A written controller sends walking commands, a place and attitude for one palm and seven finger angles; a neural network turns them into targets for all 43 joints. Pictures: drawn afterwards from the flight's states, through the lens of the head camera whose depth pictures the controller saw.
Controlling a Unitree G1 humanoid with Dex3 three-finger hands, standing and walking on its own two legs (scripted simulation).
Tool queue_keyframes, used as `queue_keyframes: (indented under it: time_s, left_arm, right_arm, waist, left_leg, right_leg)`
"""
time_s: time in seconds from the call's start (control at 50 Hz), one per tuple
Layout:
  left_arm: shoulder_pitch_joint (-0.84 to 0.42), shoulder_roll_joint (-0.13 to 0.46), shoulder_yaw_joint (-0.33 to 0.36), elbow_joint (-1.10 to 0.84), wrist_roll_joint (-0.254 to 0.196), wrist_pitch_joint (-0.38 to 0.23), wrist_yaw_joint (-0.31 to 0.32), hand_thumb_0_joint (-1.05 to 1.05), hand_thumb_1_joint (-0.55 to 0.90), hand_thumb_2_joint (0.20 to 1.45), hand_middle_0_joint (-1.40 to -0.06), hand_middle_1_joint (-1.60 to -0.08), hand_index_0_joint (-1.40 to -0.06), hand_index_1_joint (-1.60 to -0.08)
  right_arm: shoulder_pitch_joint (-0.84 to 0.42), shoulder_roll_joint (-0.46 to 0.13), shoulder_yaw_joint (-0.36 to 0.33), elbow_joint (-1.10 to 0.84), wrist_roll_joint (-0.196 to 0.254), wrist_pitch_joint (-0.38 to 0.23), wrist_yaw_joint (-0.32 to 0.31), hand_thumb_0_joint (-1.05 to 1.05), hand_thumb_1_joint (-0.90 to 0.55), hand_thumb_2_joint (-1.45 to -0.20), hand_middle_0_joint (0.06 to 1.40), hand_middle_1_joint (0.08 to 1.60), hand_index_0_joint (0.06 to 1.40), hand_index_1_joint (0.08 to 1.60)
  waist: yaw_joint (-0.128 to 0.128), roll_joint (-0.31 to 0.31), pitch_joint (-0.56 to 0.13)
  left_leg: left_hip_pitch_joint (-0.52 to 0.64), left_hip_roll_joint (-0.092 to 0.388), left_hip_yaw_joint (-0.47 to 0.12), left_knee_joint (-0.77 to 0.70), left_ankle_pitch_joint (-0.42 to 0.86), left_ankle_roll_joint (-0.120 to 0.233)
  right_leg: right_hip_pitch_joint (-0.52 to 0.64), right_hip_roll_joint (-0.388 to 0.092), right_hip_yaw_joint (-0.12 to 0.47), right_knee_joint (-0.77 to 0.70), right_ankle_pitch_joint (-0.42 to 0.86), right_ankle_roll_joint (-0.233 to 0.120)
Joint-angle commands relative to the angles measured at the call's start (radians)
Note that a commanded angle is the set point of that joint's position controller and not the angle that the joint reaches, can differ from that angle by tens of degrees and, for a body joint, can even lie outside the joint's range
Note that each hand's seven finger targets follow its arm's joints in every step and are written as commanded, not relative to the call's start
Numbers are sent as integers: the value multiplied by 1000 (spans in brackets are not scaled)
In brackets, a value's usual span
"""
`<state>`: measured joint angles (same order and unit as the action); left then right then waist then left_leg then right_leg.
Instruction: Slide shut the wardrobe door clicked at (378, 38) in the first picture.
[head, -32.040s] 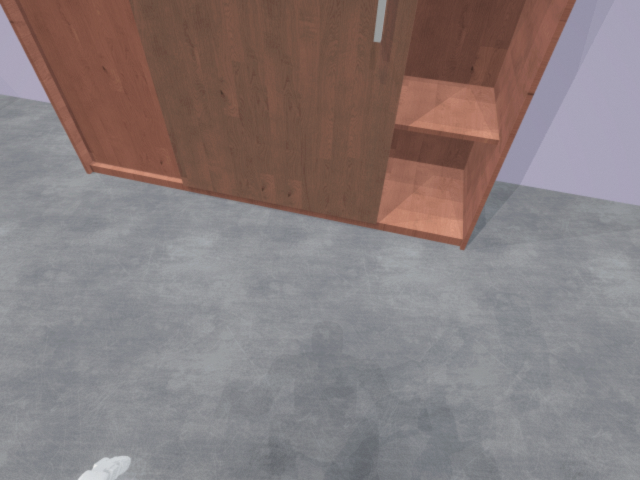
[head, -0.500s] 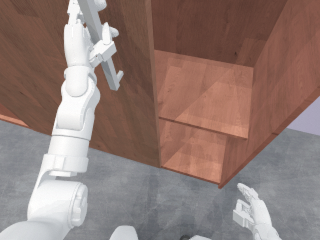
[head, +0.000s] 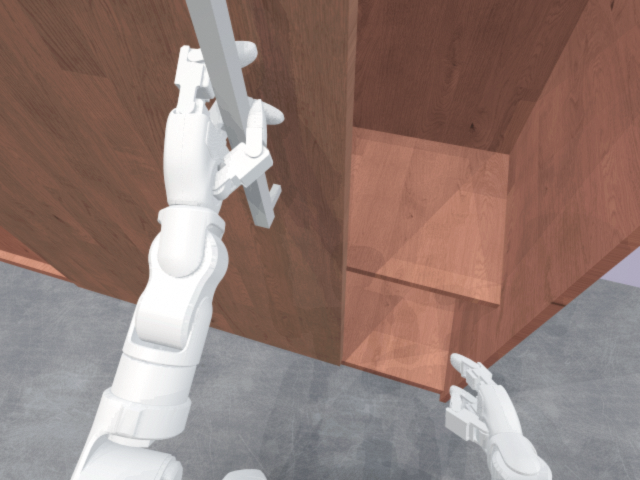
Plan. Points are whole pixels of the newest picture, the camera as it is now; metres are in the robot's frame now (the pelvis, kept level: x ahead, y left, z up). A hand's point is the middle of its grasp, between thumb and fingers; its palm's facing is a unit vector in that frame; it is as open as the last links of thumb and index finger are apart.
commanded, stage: step sideways, sliding the door along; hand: left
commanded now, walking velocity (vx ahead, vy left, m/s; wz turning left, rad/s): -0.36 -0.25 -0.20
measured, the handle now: (248, 113) +0.42 +0.14 +0.21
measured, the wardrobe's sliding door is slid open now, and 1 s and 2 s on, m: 0.30 0.22 0.14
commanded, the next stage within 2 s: none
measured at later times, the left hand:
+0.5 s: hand (309, 156) +0.37 +0.07 +0.21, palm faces +0.04 -1.00 -0.05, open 6.4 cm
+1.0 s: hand (343, 161) +0.36 +0.04 +0.22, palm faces +0.10 -0.99 -0.07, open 6.0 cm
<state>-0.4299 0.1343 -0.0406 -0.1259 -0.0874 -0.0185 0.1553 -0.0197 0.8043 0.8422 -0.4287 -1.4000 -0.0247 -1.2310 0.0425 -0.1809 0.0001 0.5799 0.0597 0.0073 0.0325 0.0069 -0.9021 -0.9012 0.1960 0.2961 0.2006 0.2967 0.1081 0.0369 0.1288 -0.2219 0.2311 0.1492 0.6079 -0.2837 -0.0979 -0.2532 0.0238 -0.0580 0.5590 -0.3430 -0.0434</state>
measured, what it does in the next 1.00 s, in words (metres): steps on the spot: left foot, then right foot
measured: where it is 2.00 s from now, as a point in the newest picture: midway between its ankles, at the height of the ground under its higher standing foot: outside the picture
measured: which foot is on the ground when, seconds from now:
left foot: down 0.00-0.42, up 0.44-0.54, down 0.56-1.00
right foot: down 0.00-0.58, up 0.60-0.72, down 0.74-1.00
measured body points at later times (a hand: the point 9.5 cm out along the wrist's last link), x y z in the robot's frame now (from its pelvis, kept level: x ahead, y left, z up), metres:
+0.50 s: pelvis +0.00 -0.03 +0.01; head +0.09 -0.03 +0.44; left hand +0.36 +0.12 +0.22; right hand +0.22 -0.22 -0.10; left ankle -0.03 +0.17 -0.69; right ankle +0.00 -0.12 -0.73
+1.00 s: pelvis -0.03 -0.08 -0.01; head +0.03 -0.08 +0.44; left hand +0.35 +0.09 +0.22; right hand +0.16 -0.31 -0.11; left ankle -0.02 +0.14 -0.73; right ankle -0.02 -0.17 -0.73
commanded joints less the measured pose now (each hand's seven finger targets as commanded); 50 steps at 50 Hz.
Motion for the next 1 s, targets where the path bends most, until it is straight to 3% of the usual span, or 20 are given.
queue_keyframes:
  time_s: [0.0,0.04,0.08,0.12,0.16,0.22,0.34,0.4,0.42,0.5,0.54,0.56,0.6,0.68,0.74,0.8,0.84,0.9,0.94,0.98]
  left_arm:
    - [-424,-43,-245,-410,31,-163,-98,0,900,900,-450,-1400,-450,-1400]
    - [-379,-35,-249,-410,33,-177,-84,0,900,900,-450,-1400,-450,-1400]
    - [-366,-71,-279,-442,33,-198,-90,0,900,900,-450,-1400,-450,-1400]
    - [-390,-54,-268,-500,30,-208,-94,0,900,900,-450,-1400,-450,-1400]
    - [-348,-48,-241,-430,40,-207,-113,0,900,900,-450,-1400,-450,-1400]
    - [-416,-30,-198,-397,77,-223,-123,0,900,900,-450,-1400,-450,-1400]
    - [-489,-2,-192,-395,82,-221,-125,0,900,900,-450,-1400,-450,-1400]
    - [-435,32,-160,-410,58,-208,-105,0,900,900,-450,-1400,-450,-1400]
    - [-427,2,-189,-359,55,-213,-107,0,900,900,-450,-1400,-450,-1400]
    - [-476,-25,-234,-519,24,-237,-92,0,900,900,-450,-1400,-450,-1400]
    - [-430,-12,-214,-471,26,-233,-111,0,900,900,-450,-1400,-450,-1400]
    - [-423,-55,-218,-368,48,-217,-131,0,900,900,-450,-1400,-450,-1400]
    - [-525,-48,-195,-359,77,-203,-134,0,900,900,-450,-1400,-450,-1400]
    - [-576,-76,-228,-341,60,-182,-126,0,900,900,-450,-1400,-450,-1400]
    - [-584,-33,-216,-332,61,-168,-130,0,900,900,-450,-1400,-450,-1400]
    - [-548,9,-166,-315,48,-156,-113,0,900,900,-450,-1400,-450,-1400]
    - [-568,-22,-196,-328,24,-155,-110,0,900,900,-450,-1400,-450,-1400]
    - [-552,-30,-190,-355,10,-164,-120,0,900,900,-450,-1400,-450,-1400]
    - [-503,-37,-191,-269,34,-154,-132,0,900,900,-450,-1400,-450,-1400]
    - [-588,-47,-203,-304,41,-163,-127,0,900,900,-450,-1400,-450,-1400]
  right_arm:
    - [-102,-108,-43,-156,5,-35,-15,0,-900,-900,200,300,200,300]
    - [-95,-86,-35,-153,1,-52,-27,0,-900,-900,200,300,200,300]
    - [-90,-86,-30,-141,-7,-56,-32,0,-900,-900,200,300,200,300]
    - [-98,-114,-47,-130,-20,-50,-33,0,-900,-900,200,300,200,300]
    - [-81,-156,-79,-129,-37,-31,-7,0,-900,-900,200,300,200,300]
    - [-113,-122,-65,-124,-53,-40,11,0,-900,-900,200,300,200,300]
    - [-122,-120,-57,-128,-14,-58,1,0,-900,-900,200,300,200,300]
    - [-138,-79,-65,-132,2,-78,-29,0,-900,-900,200,300,200,300]
    - [-120,-78,-59,-122,-5,-88,-33,0,-900,-900,200,300,200,300]
    - [-140,-65,-33,-90,-22,-95,-34,0,-900,-900,200,300,200,300]
    - [-140,-128,-72,-125,-22,-77,-7,0,-900,-900,200,300,200,300]
    - [-125,-128,-77,-123,-25,-65,19,0,-900,-900,200,300,200,300]
    - [-132,-145,-83,-137,-37,-72,24,0,-900,-900,200,300,200,300]
    - [-120,-130,-77,-136,-38,-68,26,0,-900,-900,200,300,200,300]
    - [-91,-121,-64,-149,2,-71,12,0,-900,-900,200,300,200,300]
    - [-79,-113,-87,-125,6,-80,-17,0,-900,-900,200,300,200,300]
    - [-63,-99,-62,-104,-3,-76,-23,0,-900,-900,200,300,200,300]
    - [-84,-142,-83,-121,-23,-72,-12,0,-900,-900,200,300,200,300]
    - [-80,-157,-84,-148,-23,-60,20,0,-900,-900,200,300,200,300]
    - [-107,-137,-75,-142,-25,-71,25,0,-900,-900,200,300,200,300]
  waist:
    - [-116,-143,-545]
    - [-101,-223,-493]
    - [-103,-212,-486]
    - [-122,-160,-554]
    - [-125,46,-562]
    - [-113,248,-474]
    - [-134,130,-489]
    - [-102,-299,-554]
    - [-91,-339,-478]
    - [-139,-89,-537]
    - [-113,96,-560]
    - [-110,123,-557]
    - [-106,203,-480]
    - [-116,283,-459]
    - [-131,-25,-509]
    - [-134,-285,-558]
    - [-144,-127,-541]
    - [-126,80,-583]
    - [-106,193,-512]
    - [-104,253,-459]
  left_leg:
    - [92,9,-40,190,467,83]
    - [-97,-81,-64,185,-38,75]
    - [-107,-65,-90,-6,-7,85]
    - [169,8,-79,-89,502,107]
    - [449,207,-230,-78,1159,202]
    - [437,214,-111,-64,1245,193]
    - [382,107,-3,159,1079,111]
    - [-79,-146,-67,450,-148,55]
    - [-187,-142,-166,355,-382,66]
    - [116,-54,-66,-169,327,63]
    - [368,213,-271,-92,1021,182]
    - [372,275,-266,-123,1043,248]
    - [284,274,-177,-141,913,236]
    - [332,202,-94,-29,913,167]
    - [276,62,-35,156,686,126]
    - [-27,-115,-103,270,-67,71]
    - [7,-68,-123,26,-18,91]
    - [361,160,-239,-70,914,174]
    - [351,243,-236,-102,984,216]
    - [287,206,-162,-67,882,187]
  right_leg:
    - [295,-204,212,-37,1148,-28]
    - [389,-281,297,7,1455,-63]
    - [429,-253,281,45,1401,-54]
    - [262,-173,164,87,1174,5]
    - [-67,-70,100,162,279,62]
    - [-172,-26,79,207,-83,43]
    - [76,0,-12,-117,438,21]
    - [427,-300,363,-23,1599,-137]
    - [455,-333,388,-20,1629,-135]
    - [319,-201,173,108,1161,-29]
    - [-1,-89,100,177,313,53]
    - [-55,-50,121,251,-79,53]
    - [-109,-39,113,299,-150,45]
    - [-47,-44,57,119,44,27]
    - [119,-85,57,-83,611,23]
    - [356,-265,324,4,1354,-94]
    - [349,-257,286,31,1173,-60]
    - [84,-100,110,96,553,60]
    - [-4,-62,100,94,58,52]
    - [4,-48,78,54,74,38]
